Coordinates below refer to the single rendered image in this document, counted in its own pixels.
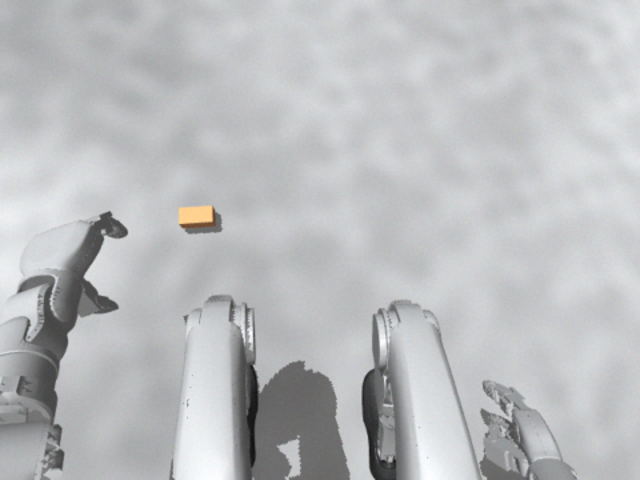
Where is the right robot hand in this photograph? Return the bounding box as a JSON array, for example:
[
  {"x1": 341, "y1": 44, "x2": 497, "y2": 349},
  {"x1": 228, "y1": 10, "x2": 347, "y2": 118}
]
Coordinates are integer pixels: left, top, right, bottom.
[{"x1": 482, "y1": 380, "x2": 563, "y2": 480}]

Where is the left robot arm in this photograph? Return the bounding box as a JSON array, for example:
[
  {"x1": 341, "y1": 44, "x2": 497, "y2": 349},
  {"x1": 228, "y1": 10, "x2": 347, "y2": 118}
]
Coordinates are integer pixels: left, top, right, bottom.
[{"x1": 0, "y1": 269, "x2": 83, "y2": 480}]

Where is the right robot arm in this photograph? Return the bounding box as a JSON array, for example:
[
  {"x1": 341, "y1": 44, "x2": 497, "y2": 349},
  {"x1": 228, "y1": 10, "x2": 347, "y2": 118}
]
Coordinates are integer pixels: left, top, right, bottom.
[{"x1": 527, "y1": 458, "x2": 580, "y2": 480}]

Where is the small box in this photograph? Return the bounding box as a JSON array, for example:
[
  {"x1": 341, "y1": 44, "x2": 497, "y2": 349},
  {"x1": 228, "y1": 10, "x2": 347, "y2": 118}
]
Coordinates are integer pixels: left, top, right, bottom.
[{"x1": 179, "y1": 206, "x2": 216, "y2": 229}]

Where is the left robot hand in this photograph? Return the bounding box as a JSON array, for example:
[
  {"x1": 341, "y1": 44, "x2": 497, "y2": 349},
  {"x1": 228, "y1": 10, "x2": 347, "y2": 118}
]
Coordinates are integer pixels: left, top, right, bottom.
[{"x1": 20, "y1": 211, "x2": 128, "y2": 317}]

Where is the right robot foot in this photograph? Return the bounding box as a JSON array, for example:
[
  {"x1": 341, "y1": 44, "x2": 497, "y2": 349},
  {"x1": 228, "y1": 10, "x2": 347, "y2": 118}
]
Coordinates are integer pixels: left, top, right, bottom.
[{"x1": 362, "y1": 369, "x2": 396, "y2": 480}]

